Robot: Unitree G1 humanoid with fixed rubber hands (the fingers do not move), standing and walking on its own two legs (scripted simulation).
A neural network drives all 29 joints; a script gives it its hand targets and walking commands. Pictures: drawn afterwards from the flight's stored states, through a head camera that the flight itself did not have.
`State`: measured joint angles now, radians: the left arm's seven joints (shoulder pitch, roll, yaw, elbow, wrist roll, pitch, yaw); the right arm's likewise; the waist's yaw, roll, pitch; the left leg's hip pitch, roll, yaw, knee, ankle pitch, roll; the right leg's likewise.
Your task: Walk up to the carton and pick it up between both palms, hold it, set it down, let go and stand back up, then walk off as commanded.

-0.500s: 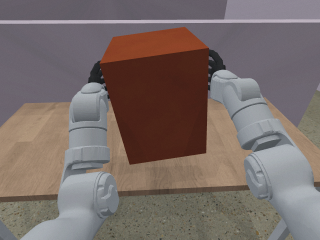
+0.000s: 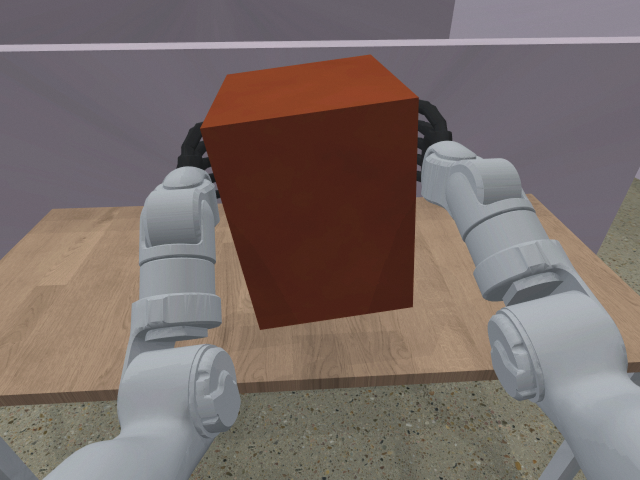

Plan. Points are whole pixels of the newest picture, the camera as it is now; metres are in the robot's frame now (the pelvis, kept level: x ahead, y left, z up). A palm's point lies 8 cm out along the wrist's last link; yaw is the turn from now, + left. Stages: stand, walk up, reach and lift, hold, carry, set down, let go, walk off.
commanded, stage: hold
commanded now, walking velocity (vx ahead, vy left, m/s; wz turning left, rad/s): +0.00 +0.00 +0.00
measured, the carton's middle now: (317, 187) +0.39 +0.01 +0.25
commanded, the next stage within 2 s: none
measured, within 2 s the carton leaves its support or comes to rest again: neither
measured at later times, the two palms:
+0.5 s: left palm (194, 182) +0.36 +0.15 +0.27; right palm (436, 160) +0.36 -0.13 +0.29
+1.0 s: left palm (197, 181) +0.37 +0.15 +0.27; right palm (438, 160) +0.37 -0.14 +0.29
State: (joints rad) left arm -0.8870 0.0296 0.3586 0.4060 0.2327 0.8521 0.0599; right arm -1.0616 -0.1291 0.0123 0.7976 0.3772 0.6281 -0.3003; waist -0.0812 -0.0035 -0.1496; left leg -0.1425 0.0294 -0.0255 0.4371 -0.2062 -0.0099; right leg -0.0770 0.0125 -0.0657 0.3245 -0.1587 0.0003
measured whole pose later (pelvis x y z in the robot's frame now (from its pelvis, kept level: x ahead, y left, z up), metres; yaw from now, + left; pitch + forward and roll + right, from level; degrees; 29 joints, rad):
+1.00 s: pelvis +0.00 +0.00 +0.00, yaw +0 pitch -5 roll -2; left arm -0.90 0.03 0.35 0.43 0.23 0.85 0.06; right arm -1.07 -0.13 0.00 0.81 0.37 0.63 -0.29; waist -0.08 0.00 -0.15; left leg -0.16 0.03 -0.03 0.44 -0.20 -0.01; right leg -0.09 0.02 -0.07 0.33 -0.16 0.00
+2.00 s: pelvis +0.00 +0.00 +0.00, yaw +0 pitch -5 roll -2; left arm -0.90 0.02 0.37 0.41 0.25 0.87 0.06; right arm -1.07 -0.13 0.00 0.81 0.37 0.64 -0.30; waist -0.07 0.00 -0.16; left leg -0.14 0.03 -0.02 0.44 -0.21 -0.01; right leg -0.08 0.01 -0.06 0.33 -0.16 0.00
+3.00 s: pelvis +0.00 +0.00 +0.00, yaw +0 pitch -5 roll -2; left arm -0.88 0.03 0.35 0.39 0.23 0.86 0.05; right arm -1.05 -0.12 0.01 0.78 0.38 0.64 -0.30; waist -0.08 -0.01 -0.16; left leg -0.15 0.03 -0.03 0.45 -0.21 -0.01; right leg -0.09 0.01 -0.06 0.33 -0.16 0.00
